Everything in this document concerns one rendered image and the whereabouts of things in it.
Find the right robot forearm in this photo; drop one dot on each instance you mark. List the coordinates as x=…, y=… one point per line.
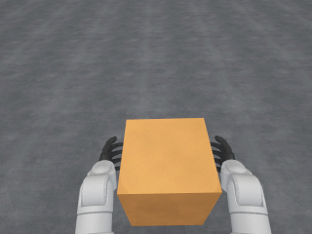
x=245, y=197

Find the carton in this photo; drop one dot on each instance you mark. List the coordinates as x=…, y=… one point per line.
x=167, y=174

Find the left robot forearm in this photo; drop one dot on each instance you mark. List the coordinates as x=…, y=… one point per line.
x=95, y=203

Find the robot right hand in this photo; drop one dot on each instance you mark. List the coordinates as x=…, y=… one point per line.
x=225, y=152

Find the robot left hand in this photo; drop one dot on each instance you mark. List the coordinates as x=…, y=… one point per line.
x=107, y=153

